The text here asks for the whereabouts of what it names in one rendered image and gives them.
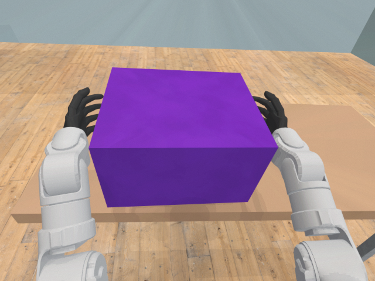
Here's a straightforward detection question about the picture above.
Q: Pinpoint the left robot upper arm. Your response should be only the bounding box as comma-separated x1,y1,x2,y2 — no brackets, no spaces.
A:
38,251,108,281

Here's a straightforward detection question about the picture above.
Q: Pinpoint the carton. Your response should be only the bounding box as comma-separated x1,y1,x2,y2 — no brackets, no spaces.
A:
89,67,278,207

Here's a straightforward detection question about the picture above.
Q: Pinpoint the robot left forearm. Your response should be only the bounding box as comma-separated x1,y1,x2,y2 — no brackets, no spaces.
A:
36,127,96,281

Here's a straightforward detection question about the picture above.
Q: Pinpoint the right robot hand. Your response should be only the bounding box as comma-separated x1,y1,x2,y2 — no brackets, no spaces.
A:
252,91,288,134

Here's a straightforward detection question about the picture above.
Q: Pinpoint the robot right forearm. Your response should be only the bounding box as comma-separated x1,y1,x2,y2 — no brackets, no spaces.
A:
271,128,368,281

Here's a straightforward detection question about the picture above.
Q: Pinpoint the right robot upper arm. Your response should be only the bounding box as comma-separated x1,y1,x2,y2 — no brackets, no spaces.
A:
294,239,366,281

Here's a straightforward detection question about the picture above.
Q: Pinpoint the left robot hand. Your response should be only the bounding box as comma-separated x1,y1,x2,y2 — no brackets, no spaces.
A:
63,87,104,137

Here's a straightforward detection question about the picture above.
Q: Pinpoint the table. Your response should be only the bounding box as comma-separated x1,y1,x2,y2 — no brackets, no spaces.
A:
10,98,375,262

